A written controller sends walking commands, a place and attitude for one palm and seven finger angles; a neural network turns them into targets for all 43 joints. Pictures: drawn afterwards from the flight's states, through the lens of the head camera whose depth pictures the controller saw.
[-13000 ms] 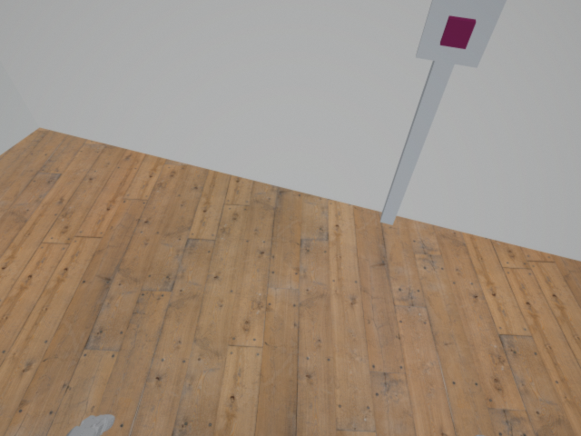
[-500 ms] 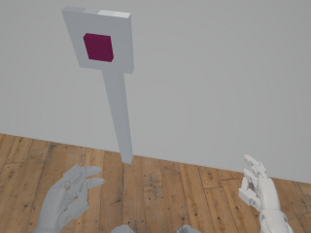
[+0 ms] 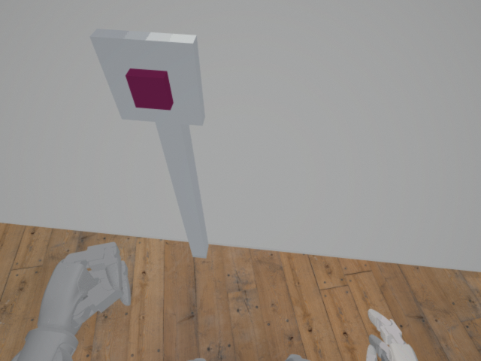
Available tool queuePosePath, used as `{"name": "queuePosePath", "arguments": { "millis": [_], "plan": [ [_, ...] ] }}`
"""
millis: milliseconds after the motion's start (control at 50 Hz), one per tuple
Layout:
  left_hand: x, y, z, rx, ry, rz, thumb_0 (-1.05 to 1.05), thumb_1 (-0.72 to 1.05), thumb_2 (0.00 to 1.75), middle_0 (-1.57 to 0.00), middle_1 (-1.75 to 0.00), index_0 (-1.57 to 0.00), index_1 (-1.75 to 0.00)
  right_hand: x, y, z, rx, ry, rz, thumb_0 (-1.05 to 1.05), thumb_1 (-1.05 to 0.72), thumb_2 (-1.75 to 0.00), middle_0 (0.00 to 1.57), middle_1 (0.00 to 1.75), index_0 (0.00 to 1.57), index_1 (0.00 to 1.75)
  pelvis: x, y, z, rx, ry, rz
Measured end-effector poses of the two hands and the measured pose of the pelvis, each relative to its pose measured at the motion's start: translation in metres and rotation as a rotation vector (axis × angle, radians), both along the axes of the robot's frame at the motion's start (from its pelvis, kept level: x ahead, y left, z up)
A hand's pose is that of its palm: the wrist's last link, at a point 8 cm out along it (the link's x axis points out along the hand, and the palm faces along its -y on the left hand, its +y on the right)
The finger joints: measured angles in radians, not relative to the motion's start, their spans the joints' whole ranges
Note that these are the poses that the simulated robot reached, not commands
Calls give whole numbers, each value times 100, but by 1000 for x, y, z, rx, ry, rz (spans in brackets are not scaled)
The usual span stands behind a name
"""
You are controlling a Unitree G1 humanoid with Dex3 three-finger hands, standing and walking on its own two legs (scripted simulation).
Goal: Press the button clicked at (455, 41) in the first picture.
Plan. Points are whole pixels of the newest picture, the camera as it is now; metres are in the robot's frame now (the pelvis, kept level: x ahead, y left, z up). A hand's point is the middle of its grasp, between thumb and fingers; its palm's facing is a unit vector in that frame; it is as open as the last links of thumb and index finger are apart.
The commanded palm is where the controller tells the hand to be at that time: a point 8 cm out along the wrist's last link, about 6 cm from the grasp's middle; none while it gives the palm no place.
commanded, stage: raise the hand and make a fist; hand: left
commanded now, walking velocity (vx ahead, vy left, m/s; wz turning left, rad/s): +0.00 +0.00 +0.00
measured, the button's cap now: (151, 88) +0.56 +0.20 +0.14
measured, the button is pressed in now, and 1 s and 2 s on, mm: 0 0 0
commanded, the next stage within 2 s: aim a knuckle at the button in 1.04 s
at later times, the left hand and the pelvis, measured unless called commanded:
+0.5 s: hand (89, 248) +0.24 +0.21 +0.12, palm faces -0.02 -1.00 -0.08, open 3.1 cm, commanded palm +0.21 +0.27 +0.13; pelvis +0.02 +0.01 +0.02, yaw +1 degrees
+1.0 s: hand (91, 239) +0.25 +0.21 +0.14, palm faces -0.01 -1.00 -0.07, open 3.1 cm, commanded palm +0.22 +0.26 +0.14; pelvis +0.02 +0.00 +0.03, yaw +0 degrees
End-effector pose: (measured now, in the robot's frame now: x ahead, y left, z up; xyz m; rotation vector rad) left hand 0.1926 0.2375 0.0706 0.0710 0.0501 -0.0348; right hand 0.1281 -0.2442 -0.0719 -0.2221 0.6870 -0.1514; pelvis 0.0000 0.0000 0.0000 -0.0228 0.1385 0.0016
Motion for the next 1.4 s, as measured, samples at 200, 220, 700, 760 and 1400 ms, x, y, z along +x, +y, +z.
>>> {"name": "queuePosePath", "arguments": {
  "millis": [200, 220, 700, 760, 1400],
  "plan": [
    [12, 13, 17, -5, -34, 12, 1, 89, 90, -129, -149, -129, -149, 53, 14, 29, -15, -137, 61, 2, -90, -89, 20, 30, 20, 30, 11, 8, 8, -9, -27, 9],
    [14, 14, 19, -6, -38, 13, 1, 89, 90, -129, -149, -129, -150, 57, 18, 31, -9, -148, 70, 2, -90, -89, 20, 30, 20, 30, 13, 8, 9, -10, -31, 10],
    [44, 37, 72, 11, -61, 9, 1, 89, 90, -130, -150, -130, -150, 59, 28, 37, 24, -103, 107, 2, -90, -89, 21, 30, 20, 30, 24, 6, 30, -3, -105, 13],
    [46, 36, 72, -6, -55, 11, 1, 90, 90, -130, -150, -130, -150, 56, 22, 39, 19, -107, 94, 2, -90, -89, 20, 30, 20, 30, 24, 4, 31, 0, -110, 9],
    [68, 14, 68, -10, -61, 11, 1, 89, 90, -130, -150, -130, -150, 42, 4, 33, 15, -99, 77, 2, -90, -89, 20, 30, 20, 30, 5, -14, 32, 14, -129, 16]
  ]
}}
